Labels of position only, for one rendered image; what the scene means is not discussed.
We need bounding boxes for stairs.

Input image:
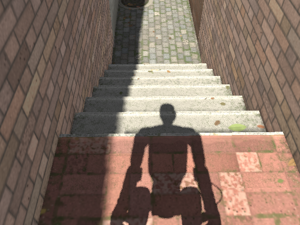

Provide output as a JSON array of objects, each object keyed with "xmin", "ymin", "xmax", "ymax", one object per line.
[{"xmin": 70, "ymin": 64, "xmax": 266, "ymax": 134}]

